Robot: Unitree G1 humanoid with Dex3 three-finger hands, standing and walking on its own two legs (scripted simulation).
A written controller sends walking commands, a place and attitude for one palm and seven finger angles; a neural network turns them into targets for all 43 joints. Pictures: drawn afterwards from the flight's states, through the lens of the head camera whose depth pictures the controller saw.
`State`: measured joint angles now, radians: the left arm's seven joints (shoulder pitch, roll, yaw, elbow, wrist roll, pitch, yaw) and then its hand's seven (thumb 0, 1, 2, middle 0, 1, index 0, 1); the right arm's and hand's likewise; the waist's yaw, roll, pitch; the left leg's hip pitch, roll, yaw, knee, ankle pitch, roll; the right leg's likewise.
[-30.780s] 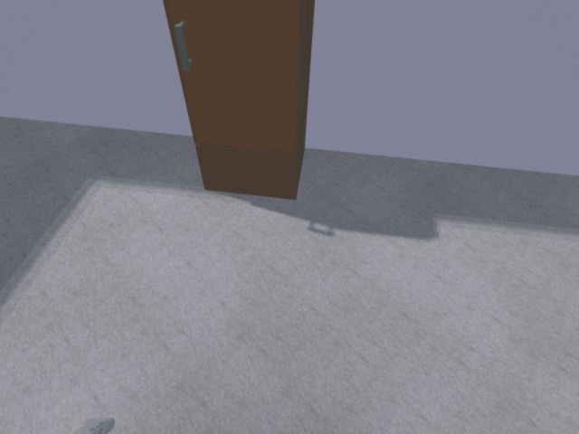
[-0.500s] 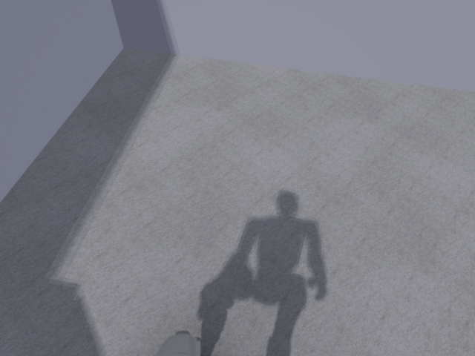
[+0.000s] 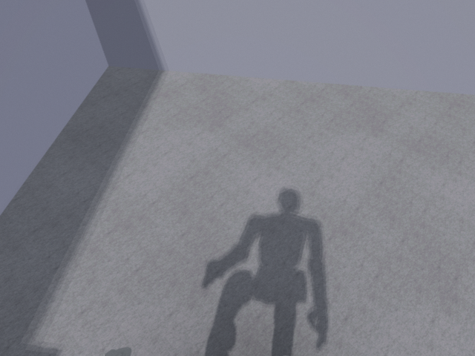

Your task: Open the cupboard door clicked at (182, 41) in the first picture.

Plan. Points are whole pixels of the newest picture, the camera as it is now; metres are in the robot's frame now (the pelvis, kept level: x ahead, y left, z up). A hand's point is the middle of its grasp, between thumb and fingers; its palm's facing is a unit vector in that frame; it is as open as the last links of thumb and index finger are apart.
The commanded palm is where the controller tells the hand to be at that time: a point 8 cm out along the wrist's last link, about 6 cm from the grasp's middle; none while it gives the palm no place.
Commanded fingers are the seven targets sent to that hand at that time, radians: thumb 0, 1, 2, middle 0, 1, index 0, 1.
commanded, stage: turn to face it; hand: left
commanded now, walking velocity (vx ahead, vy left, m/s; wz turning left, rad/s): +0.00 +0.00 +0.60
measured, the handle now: out of the picture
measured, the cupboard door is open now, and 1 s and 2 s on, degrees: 43 43 43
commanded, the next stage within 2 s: none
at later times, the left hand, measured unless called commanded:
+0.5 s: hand out of the picture +0.09 +0.25 -0.18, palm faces +0.31 -0.92 -0.23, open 7.3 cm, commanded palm none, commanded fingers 0.00 0.90 0.90 -0.20 -0.30 -0.20 -0.30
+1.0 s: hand out of the picture +0.06 +0.16 -0.15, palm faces +0.57 -0.78 -0.25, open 7.3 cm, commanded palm none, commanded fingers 0.00 0.90 0.90 -0.20 -0.30 -0.20 -0.30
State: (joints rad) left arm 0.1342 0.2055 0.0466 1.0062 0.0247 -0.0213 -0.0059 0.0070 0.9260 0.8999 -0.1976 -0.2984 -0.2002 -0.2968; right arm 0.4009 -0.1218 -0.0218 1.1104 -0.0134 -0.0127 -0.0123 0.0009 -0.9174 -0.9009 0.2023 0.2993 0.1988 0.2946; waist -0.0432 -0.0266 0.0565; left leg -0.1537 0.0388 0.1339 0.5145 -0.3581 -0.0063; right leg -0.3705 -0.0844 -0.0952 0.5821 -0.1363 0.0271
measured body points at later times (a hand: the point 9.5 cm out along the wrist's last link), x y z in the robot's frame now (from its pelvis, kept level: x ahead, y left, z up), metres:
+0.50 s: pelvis +0.07 +0.02 +0.00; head +0.11 +0.06 +0.44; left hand +0.07 +0.30 -0.16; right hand +0.25 -0.21 -0.12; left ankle +0.06 +0.12 -0.73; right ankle +0.07 -0.14 -0.65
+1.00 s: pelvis +0.12 -0.04 +0.01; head +0.18 -0.01 +0.45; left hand +0.03 +0.20 -0.13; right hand +0.34 -0.19 -0.14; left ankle +0.02 +0.07 -0.67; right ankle +0.14 -0.13 -0.73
